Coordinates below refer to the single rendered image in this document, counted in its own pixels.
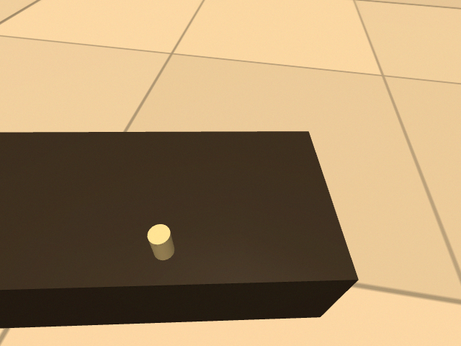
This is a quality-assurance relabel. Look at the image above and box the can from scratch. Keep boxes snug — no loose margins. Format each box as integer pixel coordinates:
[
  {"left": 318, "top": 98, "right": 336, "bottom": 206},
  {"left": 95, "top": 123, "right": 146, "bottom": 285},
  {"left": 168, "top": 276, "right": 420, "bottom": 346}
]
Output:
[{"left": 148, "top": 224, "right": 174, "bottom": 260}]

